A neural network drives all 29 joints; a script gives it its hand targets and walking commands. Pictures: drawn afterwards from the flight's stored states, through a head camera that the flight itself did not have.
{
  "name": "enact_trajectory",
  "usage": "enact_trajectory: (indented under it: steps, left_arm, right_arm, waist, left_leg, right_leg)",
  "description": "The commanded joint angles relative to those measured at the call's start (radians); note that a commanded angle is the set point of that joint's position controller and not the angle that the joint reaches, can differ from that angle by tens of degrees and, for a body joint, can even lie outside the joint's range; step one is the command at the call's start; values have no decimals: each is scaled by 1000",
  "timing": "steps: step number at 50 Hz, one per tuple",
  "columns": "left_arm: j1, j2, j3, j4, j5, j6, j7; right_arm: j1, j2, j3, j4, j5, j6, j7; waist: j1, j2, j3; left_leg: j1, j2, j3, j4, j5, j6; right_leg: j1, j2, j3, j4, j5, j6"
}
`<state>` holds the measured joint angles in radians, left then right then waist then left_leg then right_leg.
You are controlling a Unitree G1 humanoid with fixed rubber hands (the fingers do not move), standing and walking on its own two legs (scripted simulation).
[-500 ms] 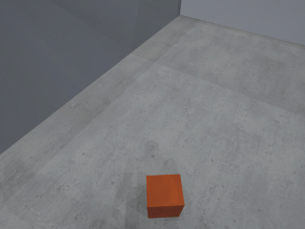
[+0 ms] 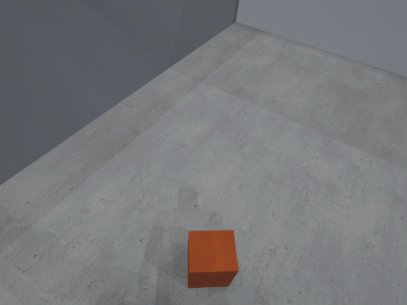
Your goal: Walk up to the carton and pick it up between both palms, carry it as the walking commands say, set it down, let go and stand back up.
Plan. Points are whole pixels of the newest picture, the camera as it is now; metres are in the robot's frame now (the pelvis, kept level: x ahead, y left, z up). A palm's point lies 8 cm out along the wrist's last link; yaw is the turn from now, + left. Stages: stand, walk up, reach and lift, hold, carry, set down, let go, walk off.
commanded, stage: stand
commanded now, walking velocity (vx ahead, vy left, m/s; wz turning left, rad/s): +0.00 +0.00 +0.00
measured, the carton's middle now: (209, 260) +0.38 -0.06 -0.63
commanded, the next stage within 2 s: reach and lift in 1.32 s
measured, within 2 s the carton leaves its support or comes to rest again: neither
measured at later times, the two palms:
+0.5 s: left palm out of the picture -0.02 +0.21 -0.14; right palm out of the picture +0.01 -0.22 -0.14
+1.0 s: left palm out of the picture -0.04 +0.22 -0.14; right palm out of the picture -0.01 -0.22 -0.14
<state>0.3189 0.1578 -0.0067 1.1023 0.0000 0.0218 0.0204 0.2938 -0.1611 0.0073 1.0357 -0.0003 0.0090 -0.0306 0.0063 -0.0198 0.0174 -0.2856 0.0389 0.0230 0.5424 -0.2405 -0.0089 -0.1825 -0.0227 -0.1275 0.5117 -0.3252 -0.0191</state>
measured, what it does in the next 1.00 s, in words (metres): stands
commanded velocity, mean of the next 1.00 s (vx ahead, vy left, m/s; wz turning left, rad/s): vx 0.00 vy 0.00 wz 0.00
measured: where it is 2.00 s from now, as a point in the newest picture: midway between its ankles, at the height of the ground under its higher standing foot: outside the picture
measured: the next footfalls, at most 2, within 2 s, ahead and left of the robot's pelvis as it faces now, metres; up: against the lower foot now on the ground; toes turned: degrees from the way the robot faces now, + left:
none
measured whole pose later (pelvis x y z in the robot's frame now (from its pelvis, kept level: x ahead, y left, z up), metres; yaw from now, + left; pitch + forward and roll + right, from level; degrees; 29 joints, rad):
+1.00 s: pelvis -0.02 +0.00 +0.00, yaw +0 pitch +0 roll -1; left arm 0.32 0.14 -0.01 1.10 0.00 0.00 0.04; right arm 0.29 -0.15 0.01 1.04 0.00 0.00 -0.04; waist 0.01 0.01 0.02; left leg -0.28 0.04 0.02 0.50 -0.21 -0.01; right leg -0.18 -0.02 -0.13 0.47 -0.29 -0.02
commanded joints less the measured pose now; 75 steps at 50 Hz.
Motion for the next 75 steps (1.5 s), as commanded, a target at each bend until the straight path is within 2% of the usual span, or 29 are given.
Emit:
enact_trajectory:
  steps: [1,2,6,9,12,13,19,21,22,24,27,28,29,32,33,36,38,39,45,47,50,52,60,66,67,68,69,73,75]
  left_arm:
    - [116,79,41,-13,36,-30,5]
    - [105,85,37,-25,20,-24,12]
    - [142,93,32,-3,14,-35,20]
    - [95,113,48,-17,20,-40,27]
    - [107,82,36,-7,22,-27,32]
    - [109,76,38,-22,21,-23,35]
    - [122,77,40,-6,14,-21,36]
    - [86,73,37,-20,15,-22,29]
    - [89,68,34,-8,15,-19,27]
    - [102,58,35,-20,17,-10,27]
    - [99,73,32,-8,20,-24,27]
    - [75,91,37,-12,24,-23,28]
    - [72,54,29,-25,26,-22,25]
    - [83,62,42,-23,20,-20,21]
    - [51,77,42,-34,25,-20,17]
    - [90,53,36,-18,22,-24,24]
    - [76,48,31,-29,19,-18,16]
    - [72,50,26,-27,14,-13,22]
    - [100,67,37,-14,27,-26,18]
    - [73,72,36,-17,20,-30,17]
    - [80,56,33,-22,28,-31,21]
    - [65,70,44,-33,24,-28,20]
    - [82,38,39,-7,16,-19,11]
    - [97,72,44,-9,20,-30,19]
    - [-253,183,-12,-360,-136,-1,23]
    - [-604,239,-52,-711,-138,72,24]
    - [-685,248,8,-730,-126,148,32]
    - [-383,134,-79,-565,-86,421,6]
    - [-302,133,-49,-571,-60,514,3]
  right_arm:
    - [18,-124,-29,-1,-32,-37,-11]
    - [4,-82,-17,1,-26,-30,-11]
    - [8,-69,-8,-20,-25,-38,-14]
    - [65,-76,-18,7,-14,-38,-16]
    - [46,-95,-26,-13,-19,-25,-15]
    - [49,-68,-28,-12,-11,-23,-18]
    - [27,-60,-22,1,-20,-15,-14]
    - [37,-65,-14,3,-18,-25,-17]
    - [54,-86,-24,1,-21,-21,-17]
    - [72,-88,-21,0,-24,-15,-17]
    - [72,-96,-16,23,-21,-9,-21]
    - [68,-96,-25,6,-17,-9,-16]
    - [77,-93,-21,16,-26,-11,-18]
    - [52,-89,-19,5,-27,-15,-20]
    - [27,-115,-26,-3,-32,-18,-20]
    - [77,-52,-11,33,-24,-12,-14]
    - [43,-74,-13,16,-33,-16,-14]
    - [71,-57,-16,30,-30,-11,-14]
    - [27,-71,-20,29,-34,-17,-9]
    - [67,-58,-21,37,-32,-15,-7]
    - [91,-69,-22,40,-35,-20,-16]
    - [64,-51,-19,26,-28,-22,-14]
    - [43,-100,-23,13,-31,-24,-9]
    - [57,-85,-24,9,-25,-27,-11]
    - [-294,-175,-33,-342,26,34,-1]
    - [-562,-173,-20,-590,60,88,-21]
    - [-587,-126,1,-523,63,147,-14]
    - [-353,-158,-6,-400,12,422,-1]
    - [-324,-150,19,-483,61,483,9]
  waist:
    - [8,150,25]
    - [22,64,69]
    - [8,74,-26]
    - [-10,-39,-59]
    - [-14,39,5]
    - [-9,-49,-9]
    - [15,31,3]
    - [14,-12,-3]
    - [7,55,6]
    - [8,-15,-18]
    - [-6,61,17]
    - [-10,-14,17]
    - [-8,42,33]
    - [-4,6,35]
    - [10,77,51]
    - [-9,-29,50]
    - [1,65,69]
    - [-10,41,98]
    - [10,73,55]
    - [-1,10,75]
    - [-11,68,75]
    - [1,-21,25]
    - [10,103,87]
    - [0,2,48]
    - [-54,-40,-74]
    - [-62,-67,-95]
    - [-68,-105,-54]
    - [-52,0,65]
    - [-10,62,84]
  left_leg:
    - [-53,112,-103,-193,115,54]
    - [-65,87,-97,-176,103,50]
    - [8,67,-29,-46,359,47]
    - [43,75,-20,-46,400,33]
    - [39,81,-4,-60,427,26]
    - [63,77,-24,-71,384,18]
    - [-5,79,-10,-121,319,4]
    - [45,80,-28,-121,334,7]
    - [31,87,-29,-136,328,14]
    - [51,99,-53,-135,297,27]
    - [63,86,-40,-153,212,24]
    - [66,87,-45,-156,268,19]
    - [47,90,-45,-131,296,31]
    - [44,87,-58,-142,209,40]
    - [3,97,-88,-164,195,51]
    - [0,75,-54,-151,117,36]
    - [11,71,-32,-183,117,24]
    - [-1,66,-53,-159,96,33]
    - [33,73,-57,-200,65,18]
    - [0,61,-45,-181,81,12]
    - [-6,62,-54,-177,92,29]
    - [28,84,-79,-186,134,31]
    - [-36,91,-99,-220,35,50]
    - [-4,62,-46,-163,154,25]
    - [-97,-55,65,38,-272,33]
    - [-28,-50,87,140,-322,15]
    - [49,-52,84,153,-294,-4]
    - [-4,-31,74,93,-224,-48]
    - [45,-52,30,78,-64,-5]
  right_leg:
    - [79,-71,62,-105,14,-2]
    - [60,-70,72,-129,9,-5]
    - [94,-121,101,-112,348,-27]
    - [153,-132,50,-79,562,-25]
    - [84,-118,70,-98,466,-26]
    - [82,-118,61,-125,400,-17]
    - [127,-117,63,-133,331,-28]
    - [72,-101,74,-142,321,-16]
    - [80,-111,76,-133,274,-16]
    - [85,-106,68,-143,237,-8]
    - [32,-104,77,-183,115,-21]
    - [33,-97,72,-154,159,-16]
    - [16,-95,73,-145,144,-16]
    - [-16,-94,83,-170,84,-16]
    - [7,-97,93,-162,63,-17]
    - [7,-105,104,-185,22,-23]
    - [-8,-110,101,-187,38,-12]
    - [-14,-112,113,-212,-5,-14]
    - [15,-106,98,-199,15,-8]
    - [-5,-110,124,-228,-4,-20]
    - [12,-111,101,-212,41,-23]
    - [47,-101,81,-177,59,-13]
    - [13,-88,78,-141,17,-2]
    - [57,-114,111,-191,103,-16]
    - [-346,10,109,11,-292,-31]
    - [-350,-29,126,2,-296,-36]
    - [-439,-42,129,-36,-359,-12]
    - [-444,-21,98,-5,-242,-58]
    - [-432,-26,137,-15,-64,-44]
